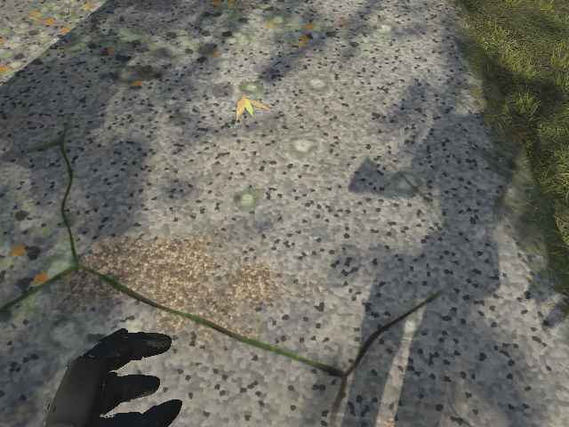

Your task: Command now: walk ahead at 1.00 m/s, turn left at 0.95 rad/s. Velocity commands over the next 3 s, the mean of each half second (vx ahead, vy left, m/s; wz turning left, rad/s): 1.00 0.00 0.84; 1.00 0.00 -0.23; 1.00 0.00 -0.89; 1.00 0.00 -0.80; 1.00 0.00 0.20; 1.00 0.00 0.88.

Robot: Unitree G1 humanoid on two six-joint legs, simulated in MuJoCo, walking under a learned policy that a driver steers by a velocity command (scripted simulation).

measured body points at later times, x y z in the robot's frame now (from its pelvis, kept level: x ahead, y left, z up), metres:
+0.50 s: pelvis +0.44 +0.04 -0.02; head +0.47 +0.05 +0.43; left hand +0.28 +0.25 -0.15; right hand +0.74 -0.08 -0.10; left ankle +0.52 +0.10 -0.72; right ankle +0.23 -0.17 -0.61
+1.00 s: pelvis +0.91 +0.17 +0.00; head +0.93 +0.18 +0.44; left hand +0.91 +0.47 -0.13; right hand +1.07 -0.06 -0.12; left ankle +0.69 +0.22 -0.58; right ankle +0.99 +0.16 -0.72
